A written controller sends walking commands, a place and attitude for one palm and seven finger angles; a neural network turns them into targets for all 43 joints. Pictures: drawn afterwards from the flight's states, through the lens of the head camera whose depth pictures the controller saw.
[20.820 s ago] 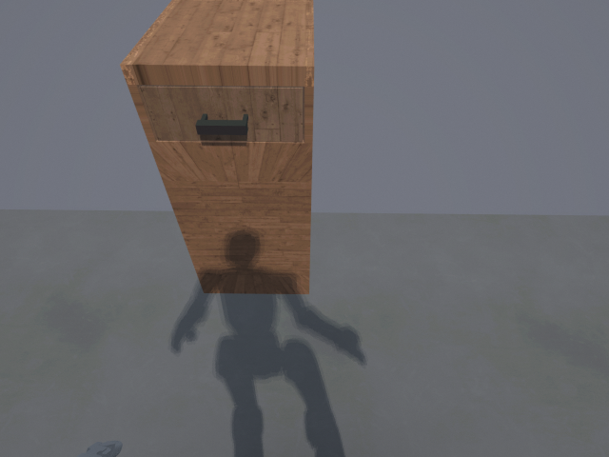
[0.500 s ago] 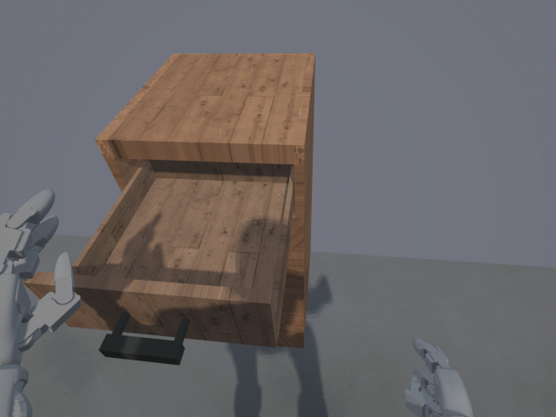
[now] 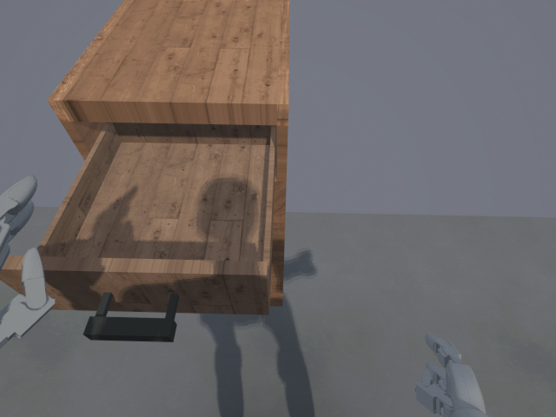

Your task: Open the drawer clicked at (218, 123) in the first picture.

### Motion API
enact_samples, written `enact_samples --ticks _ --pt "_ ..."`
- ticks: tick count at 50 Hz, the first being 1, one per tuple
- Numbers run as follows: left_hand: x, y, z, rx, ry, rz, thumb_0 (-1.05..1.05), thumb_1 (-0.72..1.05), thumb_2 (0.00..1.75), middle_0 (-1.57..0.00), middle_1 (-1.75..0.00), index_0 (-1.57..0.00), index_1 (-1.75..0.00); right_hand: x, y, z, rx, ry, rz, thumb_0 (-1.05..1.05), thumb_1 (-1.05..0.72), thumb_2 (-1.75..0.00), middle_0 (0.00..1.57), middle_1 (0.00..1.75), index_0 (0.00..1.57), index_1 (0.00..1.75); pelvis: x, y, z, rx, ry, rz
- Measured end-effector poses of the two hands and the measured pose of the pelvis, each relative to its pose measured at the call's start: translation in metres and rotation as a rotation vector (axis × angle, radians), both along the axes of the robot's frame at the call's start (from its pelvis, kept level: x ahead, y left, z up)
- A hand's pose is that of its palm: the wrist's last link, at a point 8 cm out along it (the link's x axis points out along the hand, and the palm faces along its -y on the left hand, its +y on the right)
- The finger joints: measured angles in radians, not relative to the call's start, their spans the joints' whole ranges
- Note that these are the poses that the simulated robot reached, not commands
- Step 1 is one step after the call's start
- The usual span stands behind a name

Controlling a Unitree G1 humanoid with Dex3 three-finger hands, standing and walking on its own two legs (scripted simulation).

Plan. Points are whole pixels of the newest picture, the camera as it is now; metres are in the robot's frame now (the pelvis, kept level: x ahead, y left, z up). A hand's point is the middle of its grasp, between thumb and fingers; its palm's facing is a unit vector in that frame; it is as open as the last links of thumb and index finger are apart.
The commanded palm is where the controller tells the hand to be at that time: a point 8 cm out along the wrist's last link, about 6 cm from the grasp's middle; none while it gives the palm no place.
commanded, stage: step back with the hand held close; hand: left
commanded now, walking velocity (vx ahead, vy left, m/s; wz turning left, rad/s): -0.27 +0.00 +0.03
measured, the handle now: (136, 314) +0.25 +0.22 +0.01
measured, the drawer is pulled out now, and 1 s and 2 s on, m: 0.30 0.30 0.30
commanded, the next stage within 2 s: stop stepping back and stand still in 0.88 s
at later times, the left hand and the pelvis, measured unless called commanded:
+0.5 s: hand out of the picture +0.12 +0.26 +0.19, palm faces +0.41 -0.78 -0.46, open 7.4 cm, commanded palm +0.05 +0.30 +0.20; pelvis -0.07 +0.02 -0.01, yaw +1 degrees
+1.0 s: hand out of the picture +0.04 +0.22 +0.18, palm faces +0.27 -0.81 -0.51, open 7.4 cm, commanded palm -0.04 +0.26 +0.20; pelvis -0.18 -0.01 -0.01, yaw -2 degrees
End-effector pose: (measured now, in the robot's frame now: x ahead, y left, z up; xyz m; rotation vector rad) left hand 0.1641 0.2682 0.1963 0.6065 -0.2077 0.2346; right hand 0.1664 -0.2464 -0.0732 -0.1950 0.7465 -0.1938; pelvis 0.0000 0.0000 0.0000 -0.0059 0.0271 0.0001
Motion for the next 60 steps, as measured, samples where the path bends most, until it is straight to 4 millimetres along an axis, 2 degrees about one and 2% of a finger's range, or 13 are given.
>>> enact_samples --ticks 7,14,19,24,30,34,39,44,47,50,53,57,60 --pt "-0.026 0.013 0.009 0.031 -0.081 0.008 0.01 0.89 0.9 -0.21 -0.3 -0.21 -0.3 -0.016 0.018 0.002 -0.001 -0.028 0.034 0.01 -0.91 -0.9 0.2 0.3 0.2 0.3 -0.021 0.006 -0.005 0.003 0.0 0.004" --pt "-0.056 0.012 0.009 0.009 -0.149 0.041 0.01 0.89 0.9 -0.21 -0.3 -0.21 -0.3 -0.031 0.033 -0.002 0.029 -0.068 0.091 0.01 -0.91 -0.9 0.2 0.3 0.2 0.3 -0.043 0.006 -0.011 -0.008 -0.009 0.01" --pt "-0.071 0.013 0.006 -0.03 -0.193 0.035 0.01 0.89 0.9 -0.21 -0.3 -0.21 -0.3 -0.05 0.034 -0.006 0.007 -0.045 0.101 0.01 -0.91 -0.9 0.2 0.3 0.21 0.3 -0.057 0.01 -0.014 -0.02 -0.017 0.022" --pt "-0.081 0.024 0.007 -0.009 -0.216 0.026 0.01 0.89 0.9 -0.21 -0.3 -0.21 -0.3 -0.072 0.034 -0.007 -0.022 -0.027 0.071 0.01 -0.91 -0.9 0.2 0.3 0.21 0.3 -0.07 0.017 -0.016 -0.028 -0.03 0.014" --pt "-0.093 0.023 0.017 0.016 -0.229 0.029 0.01 0.89 0.9 -0.21 -0.3 -0.21 -0.3 -0.095 0.038 -0.004 0.007 -0.037 0.08 0.01 -0.91 -0.9 0.2 0.3 0.2 0.3 -0.087 0.011 -0.01 -0.037 -0.004 -0.008" --pt "-0.1 0.004 0.013 0.008 -0.21 -0.025 0.01 0.89 0.9 -0.2 -0.3 -0.21 -0.3 -0.106 0.034 -0.009 0.03 -0.047 0.108 0.01 -0.91 -0.9 0.2 0.3 0.21 0.3 -0.107 0.001 -0.013 -0.026 0.015 -0.036" --pt "-0.116 -0.022 0.011 -0.003 -0.155 -0.118 0.01 0.89 0.9 -0.21 -0.3 -0.21 -0.3 -0.127 0.018 -0.011 0.048 -0.027 0.074 0.01 -0.91 -0.9 0.2 0.3 0.21 0.3 -0.132 -0.008 -0.01 -0.038 0.003 -0.034" --pt "-0.133 -0.017 0.01 0.014 -0.122 -0.097 0.01 0.88 0.9 -0.21 -0.3 -0.21 -0.3 -0.152 0.0 -0.003 -0.006 0.008 -0.001 0.01 -0.91 -0.9 0.2 0.3 0.21 0.3 -0.142 -0.007 -0.006 -0.006 0.023 -0.033" --pt "-0.143 -0.009 0.005 0.017 -0.121 -0.079 0.01 0.88 0.9 -0.21 -0.3 -0.21 -0.3 -0.164 -0.006 -0.002 -0.027 0.007 -0.017 0.01 -0.91 -0.9 0.2 0.3 0.2 0.3 -0.16 -0.007 -0.008 0.005 0.02 -0.027" --pt "-0.16 -0.01 0.003 0.005 -0.099 -0.071 0.01 0.89 0.9 -0.21 -0.3 -0.21 -0.3 -0.178 -0.006 0.003 -0.026 -0.019 0.014 0.01 -0.91 -0.9 0.2 0.3 0.2 0.3 -0.181 -0.01 -0.005 0.002 0.015 -0.036" --pt "-0.186 -0.023 0.007 0.008 -0.093 -0.082 0.01 0.89 0.9 -0.21 -0.3 -0.21 -0.3 -0.196 -0.005 0.005 0.0 -0.056 0.037 0.01 -0.91 -0.9 0.2 0.3 0.2 0.3 -0.201 -0.017 -0.006 -0.009 0.007 -0.043" --pt "-0.224 -0.039 0.012 0.052 -0.103 -0.084 0.01 0.89 0.9 -0.21 -0.3 -0.21 -0.3 -0.223 -0.009 -0.003 0.032 -0.075 0.052 0.01 -0.91 -0.9 0.2 0.3 0.2 0.3 -0.228 -0.027 -0.013 -0.012 -0.021 -0.036" --pt "-0.245 -0.038 0.015 0.023 -0.118 -0.042 0.01 0.89 0.9 -0.21 -0.3 -0.21 -0.3 -0.249 -0.014 -0.009 0.038 -0.02 0.032 0.01 -0.91 -0.9 0.2 0.3 0.21 0.3 -0.24 -0.03 -0.009 0.003 -0.031 -0.03"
